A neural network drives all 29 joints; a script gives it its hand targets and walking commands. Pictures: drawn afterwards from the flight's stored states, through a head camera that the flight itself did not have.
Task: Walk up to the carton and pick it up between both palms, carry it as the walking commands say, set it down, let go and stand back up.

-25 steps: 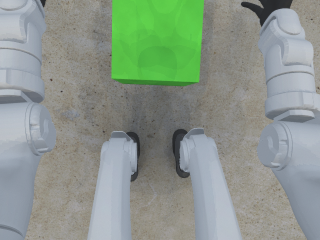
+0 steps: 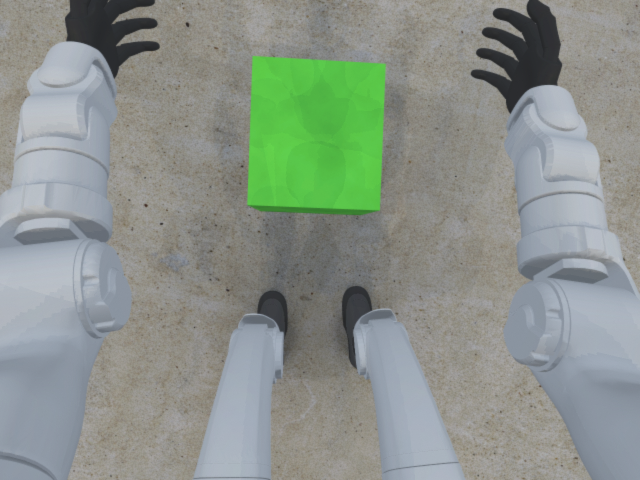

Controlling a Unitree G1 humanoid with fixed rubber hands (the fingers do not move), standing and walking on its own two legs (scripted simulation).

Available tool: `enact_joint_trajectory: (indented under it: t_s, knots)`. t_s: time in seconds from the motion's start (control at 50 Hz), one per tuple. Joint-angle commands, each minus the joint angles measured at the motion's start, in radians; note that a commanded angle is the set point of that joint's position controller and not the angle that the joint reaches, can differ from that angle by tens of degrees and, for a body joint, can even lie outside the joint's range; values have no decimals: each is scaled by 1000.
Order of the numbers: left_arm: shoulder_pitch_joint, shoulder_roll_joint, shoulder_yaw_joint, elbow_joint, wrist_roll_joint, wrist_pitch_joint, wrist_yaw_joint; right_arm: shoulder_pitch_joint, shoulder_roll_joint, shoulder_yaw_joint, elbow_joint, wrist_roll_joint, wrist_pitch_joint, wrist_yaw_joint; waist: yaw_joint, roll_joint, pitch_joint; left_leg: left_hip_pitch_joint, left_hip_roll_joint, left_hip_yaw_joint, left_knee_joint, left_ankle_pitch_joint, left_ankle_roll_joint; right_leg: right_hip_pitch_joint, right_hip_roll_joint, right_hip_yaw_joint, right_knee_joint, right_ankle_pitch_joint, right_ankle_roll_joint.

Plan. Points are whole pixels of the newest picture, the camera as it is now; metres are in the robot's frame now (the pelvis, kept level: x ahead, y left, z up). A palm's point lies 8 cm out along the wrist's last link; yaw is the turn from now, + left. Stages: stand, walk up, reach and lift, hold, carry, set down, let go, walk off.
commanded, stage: let go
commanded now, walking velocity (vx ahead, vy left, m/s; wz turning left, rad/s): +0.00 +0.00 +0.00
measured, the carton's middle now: (314, 147) +0.54 -0.01 -0.54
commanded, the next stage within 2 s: stand in 1.38 s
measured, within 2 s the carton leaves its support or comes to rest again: neither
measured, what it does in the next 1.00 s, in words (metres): rises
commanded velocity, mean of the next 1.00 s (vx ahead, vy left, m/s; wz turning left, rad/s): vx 0.00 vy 0.00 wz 0.00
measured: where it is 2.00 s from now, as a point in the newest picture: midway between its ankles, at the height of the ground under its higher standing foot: (315, 344)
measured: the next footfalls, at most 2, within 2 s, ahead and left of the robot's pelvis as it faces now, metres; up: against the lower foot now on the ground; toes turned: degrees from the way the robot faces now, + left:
none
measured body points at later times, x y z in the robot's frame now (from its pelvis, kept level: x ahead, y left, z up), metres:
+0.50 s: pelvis +0.04 -0.01 +0.07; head +0.27 +0.00 +0.45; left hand +0.42 +0.22 -0.04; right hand +0.40 -0.24 -0.04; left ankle +0.07 +0.10 -0.62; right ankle +0.07 -0.12 -0.62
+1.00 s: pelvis +0.08 -0.01 +0.12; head +0.12 -0.01 +0.57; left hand +0.26 +0.22 +0.04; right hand +0.25 -0.24 +0.04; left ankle +0.07 +0.10 -0.62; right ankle +0.07 -0.12 -0.62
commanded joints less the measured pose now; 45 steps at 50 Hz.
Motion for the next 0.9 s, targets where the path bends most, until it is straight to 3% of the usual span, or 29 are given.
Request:
enact_joint_trajectory:
  t_s: [0.0, 0.06, 0.14, 0.24, 0.3, 0.38, 0.46, 0.54, 0.72, 0.88]
  knots:
    - [-220, 94, 33, -66, 38, -35, -7, -185, -80, -26, -76, -35, -35, 6, -6, 54, -876, 612, 8, -29, -96, 317, -24, 423, 5, -41, -91, 273, 38]
    - [-181, 79, 61, -53, 78, -39, -2, -153, -73, -43, -70, -71, -43, 7, -9, 45, -861, 611, 5, -27, -119, 323, -29, 468, 6, -41, -117, 292, 39]
    - [-77, 62, 91, -97, 125, -37, 27, -62, -87, -40, -107, -104, -53, 19, 5, 54, -940, 727, 8, -30, -146, 422, -30, 548, 8, -37, -142, 360, 40]
    - [159, 12, 36, -307, 102, -54, 81, 167, -101, 41, -227, -103, -68, 57, 7, 73, -1130, 964, 19, -52, -158, 652, -28, 637, 8, -25, -152, 486, 24]
    - [314, -23, -16, -470, 69, -61, 89, 338, -103, 81, -320, -83, -78, 69, -1, 67, -1148, 1046, 19, -63, -173, 733, -31, 704, 16, -10, -176, 565, 10]
    - [501, -53, -37, -550, 56, -67, 90, 476, -107, 117, -391, -46, -88, 85, 9, 40, -1003, 1003, 7, -45, -239, 607, -34, 830, 9, 9, -228, 541, 8]
    - [669, -78, -49, -505, 49, -96, 80, 624, -78, 167, -356, -17, -109, 98, 19, -3, -754, 894, -2, -17, -337, 378, -38, 985, -10, 19, -299, 451, 11]
    - [821, -96, -63, -461, 43, -137, 69, 779, -59, 206, -324, -7, -141, 97, 27, -17, -543, 920, 5, -9, -417, 255, -43, 1074, -19, 22, -381, 364, 14]
    - [1148, -136, -141, -536, 32, -198, 71, 1097, -57, 272, -401, 3, -196, 77, 30, 4, -319, 1172, 15, -4, -543, 251, -34, 1251, -16, 26, -508, 373, 12]
    - [1368, -140, -174, -613, 27, -190, 65, 1267, -58, 308, -463, -23, -189, 74, 39, -15, -107, 1346, 14, -1, -656, 267, -20, 1392, -13, 22, -630, 334, 8]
